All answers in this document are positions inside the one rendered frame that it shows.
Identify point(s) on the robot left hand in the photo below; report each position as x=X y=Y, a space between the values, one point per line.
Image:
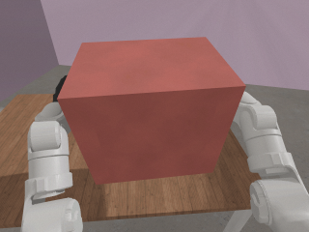
x=58 y=88

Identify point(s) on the carton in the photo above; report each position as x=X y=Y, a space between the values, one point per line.
x=150 y=109

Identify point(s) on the robot left forearm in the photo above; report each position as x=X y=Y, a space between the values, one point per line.
x=48 y=154

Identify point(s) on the robot right upper arm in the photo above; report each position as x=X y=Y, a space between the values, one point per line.
x=280 y=203

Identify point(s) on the table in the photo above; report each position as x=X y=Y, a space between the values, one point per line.
x=225 y=189

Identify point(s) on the robot right forearm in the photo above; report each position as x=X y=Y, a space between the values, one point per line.
x=267 y=154

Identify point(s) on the robot left upper arm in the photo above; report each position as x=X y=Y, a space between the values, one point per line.
x=61 y=215

